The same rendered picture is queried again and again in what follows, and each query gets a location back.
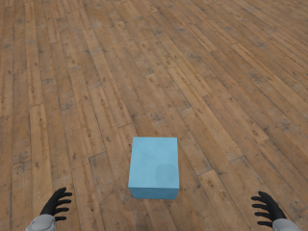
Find robot left forearm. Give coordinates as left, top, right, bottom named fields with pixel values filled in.
left=25, top=214, right=56, bottom=231

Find left robot hand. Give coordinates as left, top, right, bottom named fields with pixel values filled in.
left=39, top=187, right=73, bottom=221

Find robot right forearm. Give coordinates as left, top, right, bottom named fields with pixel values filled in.
left=272, top=218, right=302, bottom=231

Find carton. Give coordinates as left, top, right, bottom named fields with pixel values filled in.
left=128, top=137, right=180, bottom=200

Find right robot hand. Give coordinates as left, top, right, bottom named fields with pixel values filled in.
left=251, top=191, right=287, bottom=228

